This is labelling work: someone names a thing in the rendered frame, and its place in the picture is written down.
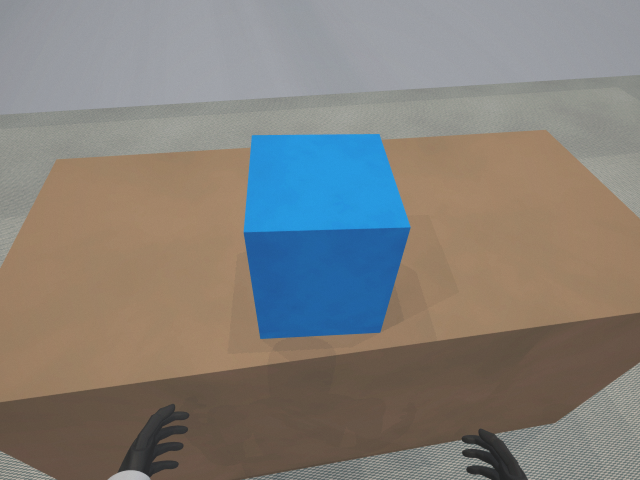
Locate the robot left hand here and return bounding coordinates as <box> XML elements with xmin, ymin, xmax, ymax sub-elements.
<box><xmin>118</xmin><ymin>404</ymin><xmax>189</xmax><ymax>477</ymax></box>

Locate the carton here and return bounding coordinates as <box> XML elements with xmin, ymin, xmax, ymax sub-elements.
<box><xmin>244</xmin><ymin>134</ymin><xmax>411</xmax><ymax>339</ymax></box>

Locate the pedestal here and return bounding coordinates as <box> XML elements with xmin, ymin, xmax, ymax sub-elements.
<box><xmin>0</xmin><ymin>130</ymin><xmax>640</xmax><ymax>480</ymax></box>

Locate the robot right hand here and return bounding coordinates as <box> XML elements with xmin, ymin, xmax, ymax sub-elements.
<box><xmin>462</xmin><ymin>429</ymin><xmax>528</xmax><ymax>480</ymax></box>

